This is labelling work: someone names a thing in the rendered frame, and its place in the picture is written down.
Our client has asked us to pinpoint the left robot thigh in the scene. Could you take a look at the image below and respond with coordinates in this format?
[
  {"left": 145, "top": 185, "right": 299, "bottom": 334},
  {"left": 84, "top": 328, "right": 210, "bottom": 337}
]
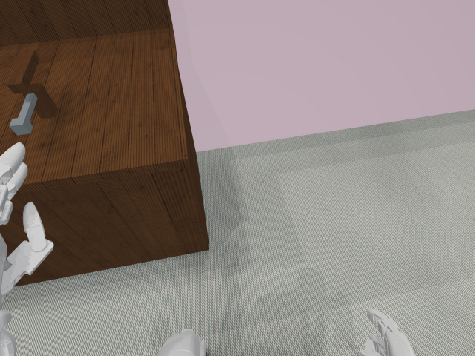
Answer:
[{"left": 156, "top": 332, "right": 206, "bottom": 356}]

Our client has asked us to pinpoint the robot right hand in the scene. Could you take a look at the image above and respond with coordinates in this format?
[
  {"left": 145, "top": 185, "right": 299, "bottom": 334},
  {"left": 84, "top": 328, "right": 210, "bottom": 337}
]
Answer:
[{"left": 360, "top": 308, "right": 415, "bottom": 356}]

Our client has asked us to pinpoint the tap lever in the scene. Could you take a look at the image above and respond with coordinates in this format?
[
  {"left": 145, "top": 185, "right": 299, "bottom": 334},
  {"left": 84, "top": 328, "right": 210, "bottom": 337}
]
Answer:
[{"left": 9, "top": 93, "right": 38, "bottom": 136}]

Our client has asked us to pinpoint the robot left hand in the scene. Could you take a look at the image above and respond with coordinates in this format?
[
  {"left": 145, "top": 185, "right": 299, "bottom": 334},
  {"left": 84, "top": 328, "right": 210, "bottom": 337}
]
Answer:
[{"left": 0, "top": 142, "right": 53, "bottom": 310}]

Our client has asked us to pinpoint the left robot forearm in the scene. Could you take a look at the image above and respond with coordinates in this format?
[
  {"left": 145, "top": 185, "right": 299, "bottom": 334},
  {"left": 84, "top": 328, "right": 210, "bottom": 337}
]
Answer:
[{"left": 0, "top": 310, "right": 17, "bottom": 356}]

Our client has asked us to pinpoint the counter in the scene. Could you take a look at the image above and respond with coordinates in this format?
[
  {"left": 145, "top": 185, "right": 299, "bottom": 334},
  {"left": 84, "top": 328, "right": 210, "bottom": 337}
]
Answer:
[{"left": 0, "top": 0, "right": 209, "bottom": 287}]

